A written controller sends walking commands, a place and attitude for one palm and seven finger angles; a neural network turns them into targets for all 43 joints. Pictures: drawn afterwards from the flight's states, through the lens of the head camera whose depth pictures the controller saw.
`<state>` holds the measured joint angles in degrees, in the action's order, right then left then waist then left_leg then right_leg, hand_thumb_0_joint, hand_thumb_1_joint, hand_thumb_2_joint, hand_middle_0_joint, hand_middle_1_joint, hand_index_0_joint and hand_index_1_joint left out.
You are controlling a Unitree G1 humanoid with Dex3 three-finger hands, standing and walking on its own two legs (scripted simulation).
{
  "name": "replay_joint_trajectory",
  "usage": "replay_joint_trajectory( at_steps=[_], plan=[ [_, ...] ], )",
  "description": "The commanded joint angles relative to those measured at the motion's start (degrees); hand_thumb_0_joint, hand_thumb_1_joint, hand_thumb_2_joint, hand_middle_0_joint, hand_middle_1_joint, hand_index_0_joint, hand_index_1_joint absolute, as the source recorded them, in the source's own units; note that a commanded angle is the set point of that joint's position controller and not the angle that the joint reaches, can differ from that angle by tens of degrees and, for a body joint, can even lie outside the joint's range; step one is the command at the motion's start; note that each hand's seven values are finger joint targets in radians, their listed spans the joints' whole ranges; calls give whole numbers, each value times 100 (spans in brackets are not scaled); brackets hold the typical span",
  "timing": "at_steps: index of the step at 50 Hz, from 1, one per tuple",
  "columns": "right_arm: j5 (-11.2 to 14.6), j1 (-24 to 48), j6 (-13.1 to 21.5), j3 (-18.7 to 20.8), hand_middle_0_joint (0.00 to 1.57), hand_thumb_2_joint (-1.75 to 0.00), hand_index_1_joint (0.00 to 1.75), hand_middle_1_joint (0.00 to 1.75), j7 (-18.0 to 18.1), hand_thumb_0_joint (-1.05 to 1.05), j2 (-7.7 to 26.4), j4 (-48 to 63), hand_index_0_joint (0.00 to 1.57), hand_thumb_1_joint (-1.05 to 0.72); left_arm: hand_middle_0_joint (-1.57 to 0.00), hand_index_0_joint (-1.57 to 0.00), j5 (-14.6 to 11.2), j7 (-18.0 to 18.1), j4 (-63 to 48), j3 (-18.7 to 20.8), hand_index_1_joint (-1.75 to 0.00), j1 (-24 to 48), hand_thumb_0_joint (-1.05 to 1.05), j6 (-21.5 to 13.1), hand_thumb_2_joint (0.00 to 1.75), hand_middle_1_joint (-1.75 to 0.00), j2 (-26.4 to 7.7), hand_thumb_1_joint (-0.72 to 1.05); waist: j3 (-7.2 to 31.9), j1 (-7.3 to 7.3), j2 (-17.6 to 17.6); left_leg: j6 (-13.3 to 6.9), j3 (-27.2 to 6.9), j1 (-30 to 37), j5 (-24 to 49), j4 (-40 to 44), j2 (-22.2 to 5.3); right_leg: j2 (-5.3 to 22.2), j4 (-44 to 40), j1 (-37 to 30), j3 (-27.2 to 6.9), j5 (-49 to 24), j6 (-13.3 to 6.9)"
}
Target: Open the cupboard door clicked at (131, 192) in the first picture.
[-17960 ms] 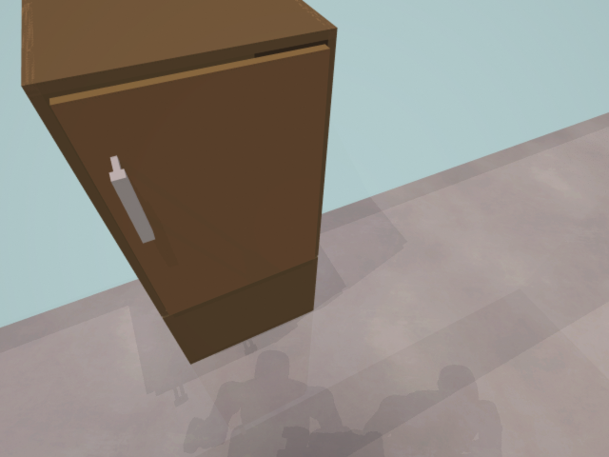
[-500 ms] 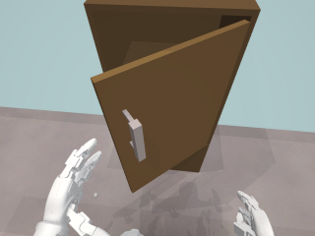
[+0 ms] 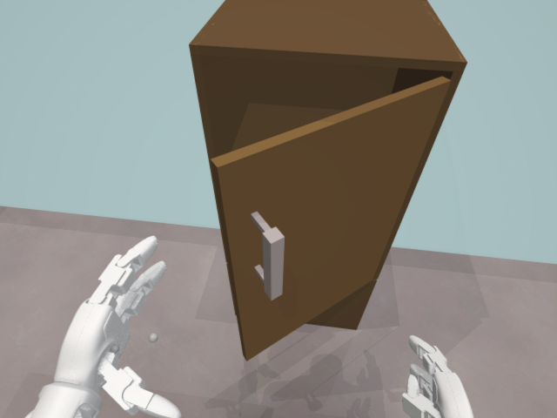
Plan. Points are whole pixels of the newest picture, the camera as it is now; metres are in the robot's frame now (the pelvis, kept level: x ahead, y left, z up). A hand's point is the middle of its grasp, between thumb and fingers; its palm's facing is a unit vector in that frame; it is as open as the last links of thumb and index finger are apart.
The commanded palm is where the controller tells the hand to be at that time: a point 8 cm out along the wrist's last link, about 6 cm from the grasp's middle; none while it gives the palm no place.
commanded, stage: draw the hand back to the body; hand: left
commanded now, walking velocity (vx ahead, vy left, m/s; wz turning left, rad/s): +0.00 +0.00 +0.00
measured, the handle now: (265, 257) +0.33 +0.05 +0.07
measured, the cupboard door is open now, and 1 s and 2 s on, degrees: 40 40 40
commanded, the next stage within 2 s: step back with the hand held close in 1.12 s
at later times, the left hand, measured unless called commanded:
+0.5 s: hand (73, 285) +0.21 +0.24 +0.17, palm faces +0.34 -0.87 -0.36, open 12.1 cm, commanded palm +0.16 +0.28 +0.19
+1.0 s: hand (63, 273) +0.21 +0.24 +0.19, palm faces +0.43 -0.82 -0.37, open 7.6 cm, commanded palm +0.16 +0.28 +0.21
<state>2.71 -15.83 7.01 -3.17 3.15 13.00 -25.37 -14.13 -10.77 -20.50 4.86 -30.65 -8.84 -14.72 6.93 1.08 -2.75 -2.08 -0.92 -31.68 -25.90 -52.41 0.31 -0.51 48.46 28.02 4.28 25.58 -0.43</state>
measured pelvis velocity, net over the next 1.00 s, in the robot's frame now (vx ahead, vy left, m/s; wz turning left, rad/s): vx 0.02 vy -0.02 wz -0.01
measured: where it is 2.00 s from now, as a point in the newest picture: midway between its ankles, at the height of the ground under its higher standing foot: outside the picture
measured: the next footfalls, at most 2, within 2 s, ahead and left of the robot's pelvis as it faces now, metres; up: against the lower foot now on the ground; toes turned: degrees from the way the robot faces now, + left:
none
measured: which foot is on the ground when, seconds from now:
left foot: down 0.00-1.00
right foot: down 0.00-1.00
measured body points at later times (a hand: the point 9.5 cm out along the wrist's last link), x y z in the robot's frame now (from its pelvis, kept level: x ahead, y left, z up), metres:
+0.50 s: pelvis +0.02 +0.01 +0.04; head +0.00 +0.00 +0.49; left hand +0.19 +0.28 +0.19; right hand +0.20 -0.20 -0.04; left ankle +0.01 +0.09 -0.70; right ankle -0.01 -0.12 -0.70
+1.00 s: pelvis +0.02 -0.02 +0.05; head +0.00 -0.04 +0.50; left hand +0.18 +0.28 +0.22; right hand +0.21 -0.24 -0.03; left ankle +0.01 +0.09 -0.70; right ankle -0.01 -0.12 -0.70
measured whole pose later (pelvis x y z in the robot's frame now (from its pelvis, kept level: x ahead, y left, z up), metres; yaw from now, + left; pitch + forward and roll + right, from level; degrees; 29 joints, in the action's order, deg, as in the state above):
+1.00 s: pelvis +0.02 -0.02 +0.05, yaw -1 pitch -4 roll +0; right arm 0.2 -10.5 4.6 -1.5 4.2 13.3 -36.2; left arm -4.1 6.1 -21.7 17.6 -26.4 -3.0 -19.0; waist -0.1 4.2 -3.3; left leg -0.6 -0.1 -6.1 -14.6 -24.7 0.1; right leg -1.3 22.5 3.7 3.0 14.9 -1.6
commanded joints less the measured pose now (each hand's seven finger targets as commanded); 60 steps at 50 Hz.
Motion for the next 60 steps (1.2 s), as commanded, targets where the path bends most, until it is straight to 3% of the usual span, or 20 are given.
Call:
replay_joint_trajectory(
  at_steps=[1,2,3,4,5,9,12,13,17,20,25,28,33,37,41,45,46,52,53,60],
  plan=[
    [32,572,494,261,20,-90,30,30,62,0,638,926,20,-90,-16,-16,-139,-52,-1565,507,-30,409,0,-270,36,-30,-532,-36,372,-20,-318,142,-368,726,1228,1199,-32,-143,-760,-146,73,-1144,-103],
    [33,597,500,264,20,-90,30,30,62,0,665,866,20,-90,-16,-16,-151,-71,-1426,613,-30,418,0,-180,37,-30,-616,-32,318,-22,-121,128,-391,695,1210,1228,-39,-150,-818,-216,78,-1140,-105],
    [-39,684,396,270,20,-90,30,30,201,0,595,949,20,-90,-16,-16,645,755,-2014,722,-30,535,0,-40,39,-30,-1280,-29,335,267,-251,109,-328,701,1137,1530,-89,12,-1133,-499,-295,-1080,-172],
    [-77,616,341,211,20,-90,30,30,244,0,492,915,20,-90,-16,-16,742,1116,-1728,492,-30,133,0,148,40,-30,-760,-26,-65,123,-107,142,-347,701,968,1671,-102,25,-1250,-409,-217,-914,-161],
    [-80,621,305,202,20,-90,30,30,246,0,512,909,20,-90,-16,-16,783,1259,-1676,319,-30,99,0,256,42,-30,-528,-22,-223,77,-18,154,-386,697,858,1744,-114,29,-1292,-366,-186,-844,-146],
    [-121,725,202,191,20,-90,30,30,257,0,566,744,20,-90,-16,-16,1044,1643,-1748,503,-30,311,0,385,48,-30,-778,-8,-215,78,1,147,-421,1058,971,2062,-171,35,-1536,-761,-155,-904,-140],
    [-165,802,252,171,20,-90,30,30,283,0,592,588,20,-90,-17,-17,1141,1800,-1828,706,-30,494,0,383,52,-30,-1001,2,-122,113,-217,152,-414,1387,1283,2272,-167,49,-1725,-1108,-163,-1131,-151],
    [-175,800,274,161,20,-90,30,30,277,0,571,564,20,-90,-17,-17,1152,1828,-1949,676,-30,551,0,371,54,-30,-956,6,-82,101,-343,176,-435,1505,1411,2357,-170,67,-1762,-1198,-159,-1210,-152],
    [-199,915,340,169,20,-90,30,30,272,0,599,377,20,-90,-18,-18,1174,1911,-1883,979,-30,548,0,374,60,-30,-1143,20,-107,165,-291,213,-433,1805,1831,2612,-197,52,-2003,-1553,-134,-1442,-152],
    [-205,919,353,193,20,-90,30,30,234,0,585,259,20,-90,-18,-18,1162,1909,-1820,1069,-30,506,0,361,64,-30,-1095,31,-175,164,-262,262,-396,2040,2268,2730,-225,42,-2149,-1692,-122,-1644,-134],
    [-227,1016,300,260,20,-90,30,30,184,0,604,122,20,-90,-19,-19,1127,1868,-1595,1376,-30,453,0,338,72,-30,-1179,48,-243,211,87,238,-244,2234,2662,2880,-223,28,-2386,-1991,-131,-2028,-111],
    [-235,1070,239,284,20,-90,30,30,178,0,609,58,20,-90,-19,-19,1096,1859,-1495,1623,-30,559,0,320,76,-30,-1300,58,-306,236,79,217,-193,2246,2630,2977,-198,26,-2504,-2145,-154,-2131,-113],
    [-240,1136,239,292,20,-90,30,30,171,0,587,-31,20,-90,-19,-19,1084,1871,-1725,1965,-30,863,0,249,84,-30,-1553,76,-219,267,-415,209,-119,2446,2898,3004,-146,48,-2622,-2329,-195,-2400,-120],
    [-237,1194,229,337,20,-90,30,30,181,0,598,-95,20,-90,-20,-20,1032,1875,-1635,2247,-30,925,0,232,90,-30,-1730,90,-201,300,-231,160,-61,2553,2994,2997,-126,38,-2717,-2404,-207,-2624,-108],
    [-231,1171,151,377,20,-90,30,30,128,0,610,-135,20,-90,-20,-20,1009,1791,-1282,1882,-30,734,0,268,90,-30,-1311,90,-400,228,20,113,27,2594,2940,3008,-124,44,-2792,-2275,-213,-2670,-50],
    [-234,1245,85,398,20,-90,30,30,141,0,614,-123,20,-90,-20,-20,1016,1779,-1206,1939,-30,880,0,243,90,-30,-1415,90,-470,240,193,77,29,2572,2616,3068,-95,45,-2884,-2271,-243,-2488,-33],
    [-237,1268,83,410,20,-90,30,30,160,0,611,-107,20,-90,-20,-20,1008,1784,-1285,2008,-30,921,0,228,90,-30,-1507,90,-319,266,189,56,62,2626,2548,3047,-84,57,-2903,-2318,-276,-2461,-23],
    [-237,1335,199,373,20,-90,30,30,217,0,559,-159,20,-90,-20,-20,1041,1830,-1584,2139,-30,1096,0,119,90,-30,-1735,90,-299,292,-256,76,64,2730,2438,3041,-38,74,-3027,-2351,-331,-2384,-51],
    [-249,1330,216,358,20,-90,30,30,214,0,537,-157,20,-90,-20,-20,1033,1830,-1595,2080,-30,1085,0,108,90,-30,-1652,90,-365,279,-359,83,57,2703,2426,3067,-27,84,-3010,-2348,-320,-2372,-50],
    [-226,1348,222,404,20,-90,30,30,211,0,543,-219,20,-90,-20,-20,995,1782,-1070,1997,-30,924,0,95,90,-30,-1473,90,-711,255,199,41,101,2682,2179,3095,-55,57,-3185,-2128,-358,-2055,10]
  ],
)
